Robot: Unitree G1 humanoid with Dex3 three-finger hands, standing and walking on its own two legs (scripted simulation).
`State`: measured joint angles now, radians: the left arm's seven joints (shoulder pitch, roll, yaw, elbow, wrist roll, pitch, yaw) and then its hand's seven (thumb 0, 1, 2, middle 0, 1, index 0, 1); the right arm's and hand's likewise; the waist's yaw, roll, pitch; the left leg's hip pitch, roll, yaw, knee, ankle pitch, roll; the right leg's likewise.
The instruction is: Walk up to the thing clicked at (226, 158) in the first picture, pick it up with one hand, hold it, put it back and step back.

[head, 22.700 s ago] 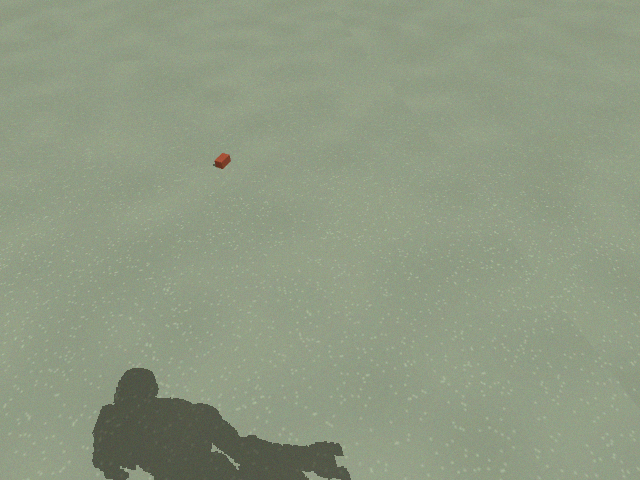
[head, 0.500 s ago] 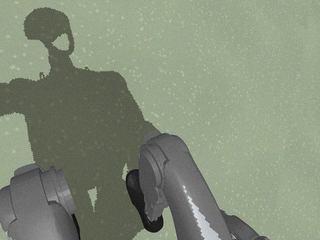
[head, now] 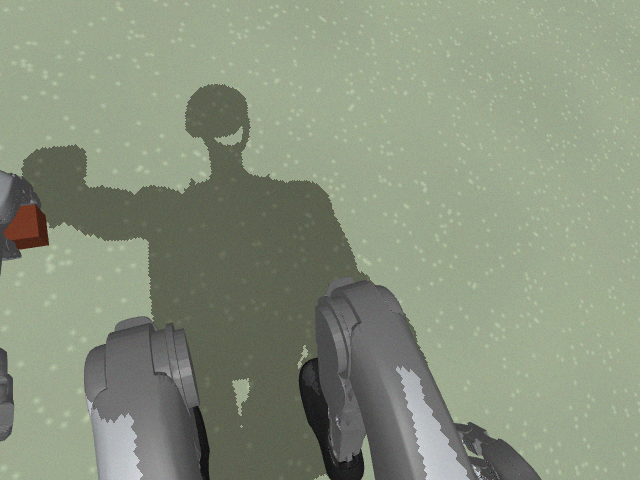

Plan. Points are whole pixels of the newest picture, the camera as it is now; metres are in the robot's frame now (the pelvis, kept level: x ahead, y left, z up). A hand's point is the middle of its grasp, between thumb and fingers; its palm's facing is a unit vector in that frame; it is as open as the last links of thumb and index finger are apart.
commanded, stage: settle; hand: left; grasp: from above
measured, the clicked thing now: (8, 229) +0.46 +0.33 -0.19
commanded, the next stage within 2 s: lift in 0.12 s
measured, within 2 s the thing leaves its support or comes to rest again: neither
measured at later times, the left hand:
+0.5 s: hand out of the picture +0.43 +0.34 -0.10, palm faces -0.45 -0.08 -0.89, open 7.1 cm
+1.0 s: hand out of the picture +0.36 +0.33 +0.06, palm faces -0.41 -0.11 -0.91, open 7.1 cm
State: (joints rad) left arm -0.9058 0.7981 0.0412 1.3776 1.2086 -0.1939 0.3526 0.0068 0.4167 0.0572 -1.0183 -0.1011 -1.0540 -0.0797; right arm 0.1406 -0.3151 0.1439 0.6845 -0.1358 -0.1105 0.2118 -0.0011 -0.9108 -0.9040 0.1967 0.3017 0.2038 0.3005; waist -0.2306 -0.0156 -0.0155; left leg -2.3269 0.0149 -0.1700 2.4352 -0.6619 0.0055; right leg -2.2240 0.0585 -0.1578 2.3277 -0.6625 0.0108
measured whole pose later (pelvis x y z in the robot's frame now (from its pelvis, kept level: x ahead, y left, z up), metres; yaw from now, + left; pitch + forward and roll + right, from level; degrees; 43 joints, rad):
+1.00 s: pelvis +0.00 +0.00 +0.15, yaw +6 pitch +31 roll -6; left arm -0.53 0.61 -0.03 0.78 1.02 -0.10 0.08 0.00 0.40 0.10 -1.01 -0.14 -1.04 -0.12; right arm 0.17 -0.26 0.00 0.63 0.01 0.05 0.05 0.00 -0.91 -0.91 0.20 0.30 0.21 0.30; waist -0.09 0.05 -0.18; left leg -1.88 0.01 -0.07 1.95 -0.61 0.02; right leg -1.80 0.04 -0.06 1.89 -0.63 0.02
